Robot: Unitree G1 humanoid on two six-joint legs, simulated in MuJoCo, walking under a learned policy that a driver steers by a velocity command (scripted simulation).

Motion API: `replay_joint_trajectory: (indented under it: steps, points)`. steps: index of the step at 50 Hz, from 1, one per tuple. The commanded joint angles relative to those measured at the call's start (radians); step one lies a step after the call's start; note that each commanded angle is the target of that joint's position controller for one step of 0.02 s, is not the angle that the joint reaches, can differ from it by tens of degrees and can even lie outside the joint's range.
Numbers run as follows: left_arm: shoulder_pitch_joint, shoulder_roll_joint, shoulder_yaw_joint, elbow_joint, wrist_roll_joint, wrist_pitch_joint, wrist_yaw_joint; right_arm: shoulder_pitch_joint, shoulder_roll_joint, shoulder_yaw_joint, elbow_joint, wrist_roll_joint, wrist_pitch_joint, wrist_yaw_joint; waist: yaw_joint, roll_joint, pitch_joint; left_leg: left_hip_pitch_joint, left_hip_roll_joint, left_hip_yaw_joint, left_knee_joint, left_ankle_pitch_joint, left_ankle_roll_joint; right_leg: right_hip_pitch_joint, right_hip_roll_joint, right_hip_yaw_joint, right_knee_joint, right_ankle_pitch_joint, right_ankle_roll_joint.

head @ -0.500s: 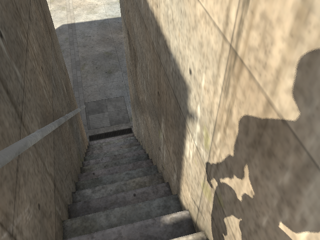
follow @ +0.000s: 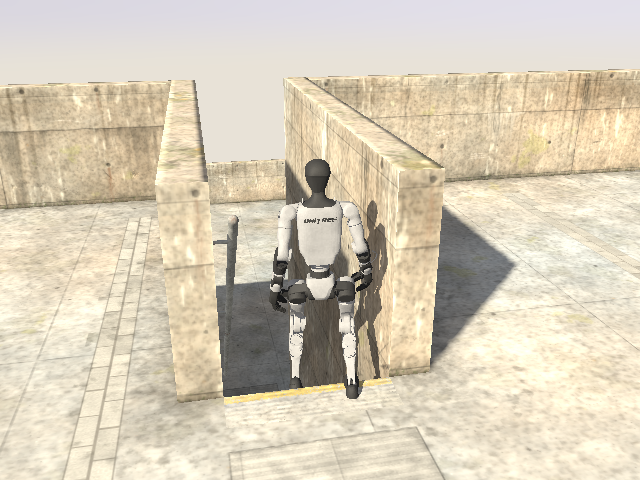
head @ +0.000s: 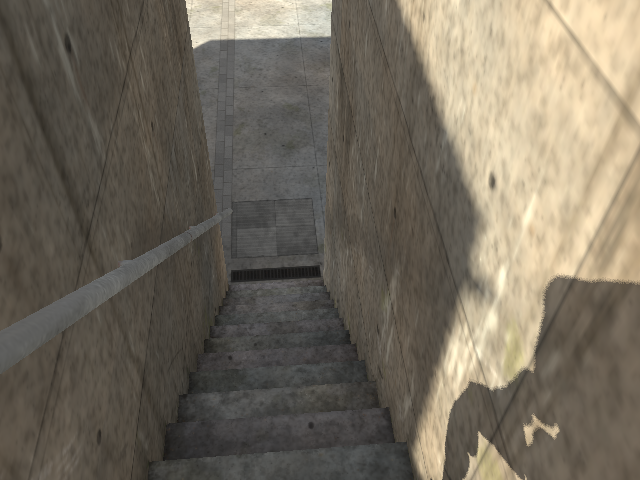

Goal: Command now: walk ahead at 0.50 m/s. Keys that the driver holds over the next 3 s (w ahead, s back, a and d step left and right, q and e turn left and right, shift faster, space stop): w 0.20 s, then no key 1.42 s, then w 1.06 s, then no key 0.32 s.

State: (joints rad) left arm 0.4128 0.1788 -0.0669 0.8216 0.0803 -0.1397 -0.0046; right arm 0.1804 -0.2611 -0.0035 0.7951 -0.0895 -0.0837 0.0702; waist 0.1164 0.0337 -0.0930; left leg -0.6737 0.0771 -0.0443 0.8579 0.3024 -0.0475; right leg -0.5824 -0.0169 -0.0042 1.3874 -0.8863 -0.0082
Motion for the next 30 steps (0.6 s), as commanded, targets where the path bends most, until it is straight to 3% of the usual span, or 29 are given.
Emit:
replay_joint_trajectory:
  steps: [1,2,3,4,5,6,7,8,9,10,11,12,13,14,16,17,18,19,20,21,22,23,24,25,26,27,28,29,30]
  points:
    - [-0.142,0.240,0.050,-0.044,0.023,-0.011,-0.076,0.371,-0.048,-0.030,0.071,-0.034,0.009,-0.009,-0.239,-0.090,0.123,0.553,-0.091,0.161,0.037,0.022,-0.004,-0.387,-0.139,0.159,-0.109,0.147,-0.154]
    - [-0.101,0.235,0.072,-0.016,-0.002,0.002,-0.087,0.431,-0.132,-0.061,0.113,0.001,0.016,-0.029,-0.227,0.109,0.133,0.528,-0.072,0.135,-0.397,-0.095,0.000,-0.156,-0.080,0.124,0.121,0.094,-0.087]
    - [0.014,0.207,0.070,0.067,0.020,0.023,-0.110,0.508,-0.176,-0.086,0.152,0.009,0.021,-0.040,-0.244,0.168,0.130,0.635,-0.036,0.075,-0.563,-0.092,0.097,-0.103,0.025,0.107,0.491,0.178,-0.035]
    - [0.149,0.049,0.038,0.057,0.012,0.012,-0.134,0.452,-0.342,-0.116,0.089,0.050,0.004,-0.027,-0.120,0.310,-0.042,0.965,0.131,-0.196,-0.061,0.438,0.351,-0.564,0.118,0.092,0.847,0.132,-0.017]
    - [0.001,0.068,0.029,-0.035,-0.010,0.000,-0.121,0.511,-0.276,-0.101,0.089,0.025,-0.020,-0.010,-0.193,0.147,-0.112,1.090,0.229,-0.314,-0.055,0.436,0.421,-0.846,0.097,0.083,0.987,0.161,0.005]
    - [-0.093,0.033,0.017,-0.091,-0.005,0.002,-0.097,0.512,-0.232,-0.089,0.104,0.008,-0.051,-0.003,-0.184,0.118,-0.070,1.034,0.235,-0.341,-0.044,0.281,0.369,-1.008,0.042,0.093,1.012,0.294,-0.002]
    - [-0.110,-0.008,0.001,-0.127,0.001,0.009,-0.086,0.435,-0.141,-0.064,0.089,-0.002,-0.055,-0.013,-0.152,0.016,-0.066,0.957,0.268,-0.388,-0.046,0.079,0.307,-1.084,-0.045,0.158,0.843,0.466,0.014]
    - [-0.145,-0.018,-0.002,-0.124,-0.004,0.011,-0.078,0.358,-0.016,-0.030,0.087,0.011,-0.057,-0.019,-0.132,0.013,0.066,0.718,0.263,-0.464,-0.114,-0.057,0.299,-1.084,-0.148,0.193,0.542,0.685,0.014]
    - [-0.163,0.003,0.001,-0.130,0.000,0.024,-0.074,0.257,0.048,-0.006,0.082,0.005,-0.049,-0.020,-0.089,-0.006,0.176,0.436,0.286,-0.515,-0.225,-0.230,0.326,-0.988,-0.227,0.198,0.373,0.794,0.004]
    - [-0.081,0.059,0.021,-0.067,-0.003,0.049,-0.086,0.125,0.083,0.011,0.046,0.038,-0.046,-0.024,-0.052,-0.099,0.169,0.118,0.217,-0.412,-0.265,-0.288,0.390,-0.709,-0.197,0.147,0.132,0.960,0.018]
    - [-0.057,0.053,0.032,-0.049,0.012,0.078,-0.103,0.080,0.046,0.014,0.057,0.042,-0.048,-0.029,-0.015,-0.040,0.158,-0.104,0.155,-0.325,-0.208,-0.369,0.406,-0.474,-0.173,0.079,0.049,1.002,0.007]
    - [-0.034,0.021,0.026,-0.048,0.035,0.091,-0.129,0.099,-0.017,0.004,0.094,0.029,-0.057,-0.041,0.007,-0.005,0.138,-0.246,0.085,-0.266,-0.140,-0.423,0.373,-0.261,-0.138,0.044,0.116,1.129,-0.005]
    - [-0.070,0.052,0.034,-0.041,0.048,0.093,-0.142,0.128,-0.018,0.009,0.098,0.035,-0.068,-0.064,-0.045,-0.050,0.116,-0.119,0.060,-0.210,-0.040,-0.420,0.318,-0.330,-0.129,0.062,0.010,1.242,0.003]
    - [-0.157,0.098,0.048,-0.055,0.078,0.085,-0.143,0.246,-0.028,0.018,0.123,0.063,-0.077,-0.093,-0.120,-0.034,0.085,0.139,0.065,-0.215,0.042,-0.457,0.261,-0.506,-0.108,0.043,-0.133,1.263,-0.003]
    - [-0.228,0.102,0.046,-0.055,0.042,0.072,-0.133,0.282,-0.052,0.022,0.096,0.076,-0.071,-0.116,-0.178,-0.056,0.084,0.066,-0.026,-0.113,0.152,-0.604,0.195,-0.224,-0.061,-0.029,-0.534,1.490,-0.002]
    - [-0.243,0.079,0.043,-0.068,0.027,0.089,-0.134,0.285,-0.098,0.021,0.114,0.062,-0.050,-0.098,-0.158,0.022,0.109,-0.102,-0.036,-0.116,0.083,-0.665,0.210,0.030,-0.011,-0.097,-0.546,1.409,0.008]
    - [-0.216,0.087,0.048,-0.080,0.030,0.103,-0.136,0.230,-0.147,0.011,0.113,0.061,-0.032,-0.074,-0.128,0.048,0.166,-0.134,0.000,-0.182,0.090,-0.671,0.238,0.062,0.003,-0.099,-0.532,1.321,0.016]
    - [-0.247,0.014,0.061,-0.029,-0.126,0.093,-0.021,0.419,-0.001,0.007,0.192,0.120,0.042,-0.104,-0.237,-0.155,0.130,0.229,-0.028,-0.138,0.112,-0.498,0.258,0.062,-0.005,-0.107,-0.930,1.508,0.048]
    - [-0.179,0.094,0.040,-0.077,0.057,0.118,-0.098,0.211,-0.177,0.007,0.128,0.042,0.009,-0.052,-0.114,0.172,0.274,0.018,0.059,-0.298,0.208,-0.588,0.259,0.036,-0.065,-0.031,-0.680,1.315,0.012]
    - [0.035,0.097,0.066,-0.015,0.068,0.099,-0.114,0.098,-0.130,0.014,0.060,0.045,-0.008,-0.027,-0.025,0.037,0.170,-0.042,0.038,-0.239,0.352,-0.153,0.200,0.316,0.003,-0.094,-0.572,1.220,0.006]
    - [0.213,0.142,0.084,0.021,0.027,0.074,-0.106,0.046,-0.137,0.000,0.033,0.069,-0.018,-0.019,0.015,-0.100,0.145,0.032,0.031,-0.217,0.557,-0.249,0.134,0.417,-0.038,-0.036,-0.938,1.305,-0.011]
    - [0.338,0.190,0.126,0.079,0.021,0.060,-0.060,0.228,-0.111,-0.005,0.104,0.093,-0.004,0.005,0.029,-0.264,0.119,0.120,-0.080,-0.126,0.868,-0.473,0.056,0.564,-0.065,-0.113,-1.286,1.370,-0.089]
    - [0.374,0.212,0.134,0.058,0.062,0.060,-0.059,0.387,-0.023,0.011,0.158,0.048,-0.003,0.052,-0.047,-0.328,-0.152,-0.195,-0.171,-0.023,1.324,-1.087,-0.006,1.006,-0.253,0.062,-0.752,1.933,-0.326]
    - [0.247,0.266,0.146,0.009,0.021,0.069,-0.100,0.378,-0.015,0.000,0.090,0.063,0.007,0.052,-0.112,-0.266,-0.177,-0.476,-0.188,-0.012,1.451,-1.145,-0.004,1.042,-0.338,0.215,-0.645,2.237,-0.422]
    - [0.117,0.204,0.123,-0.009,0.012,0.056,-0.112,0.314,-0.041,0.012,0.041,0.065,0.020,0.038,-0.134,-0.073,-0.158,-0.532,-0.122,-0.038,1.306,-1.041,-0.024,0.901,-0.358,0.280,-0.704,2.023,-0.374]
    - [-0.021,0.166,0.106,-0.032,-0.026,0.041,-0.128,0.303,0.029,0.047,0.027,0.065,0.034,0.019,-0.198,0.002,-0.121,-0.501,-0.051,-0.067,1.186,-0.949,-0.032,0.717,-0.360,0.258,-0.760,1.722,-0.313]
    - [-0.110,0.127,0.075,-0.050,-0.067,0.029,-0.143,0.291,0.055,0.063,0.028,0.072,0.033,0.013,-0.245,-0.004,-0.098,-0.403,0.000,-0.049,1.109,-0.930,-0.073,0.514,-0.332,0.198,-0.762,1.733,-0.257]
    - [-0.131,0.106,0.067,-0.029,-0.080,0.020,-0.141,0.378,0.078,0.073,0.055,0.086,0.027,0.007,-0.303,0.004,-0.015,-0.263,0.032,-0.043,0.904,-0.692,-0.088,0.207,-0.297,0.171,-0.841,1.559,-0.254]
    - [-0.040,0.072,0.061,0.036,-0.048,0.015,-0.115,0.354,0.080,0.077,0.049,0.064,0.021,0.004,-0.266,-0.069,0.081,-0.304,0.093,-0.085,0.792,-0.525,-0.087,0.108,-0.302,0.183,-0.832,1.444,-0.281]
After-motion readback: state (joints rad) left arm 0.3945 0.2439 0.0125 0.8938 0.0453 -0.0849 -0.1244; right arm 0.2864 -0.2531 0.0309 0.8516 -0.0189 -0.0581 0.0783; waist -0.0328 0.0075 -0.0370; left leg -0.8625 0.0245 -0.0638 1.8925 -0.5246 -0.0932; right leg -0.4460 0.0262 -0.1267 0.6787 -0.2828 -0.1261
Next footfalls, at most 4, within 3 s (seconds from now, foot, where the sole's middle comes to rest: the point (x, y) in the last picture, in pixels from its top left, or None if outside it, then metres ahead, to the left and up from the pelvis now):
0.06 left None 0.08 0.12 -0.85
0.46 right None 0.33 -0.03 -1.05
0.72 left None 0.30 0.23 -1.06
2.30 left None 0.53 0.20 -1.27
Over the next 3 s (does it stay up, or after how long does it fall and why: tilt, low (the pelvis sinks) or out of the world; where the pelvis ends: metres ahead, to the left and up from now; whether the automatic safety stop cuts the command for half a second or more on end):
stays up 0.87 0.16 -0.83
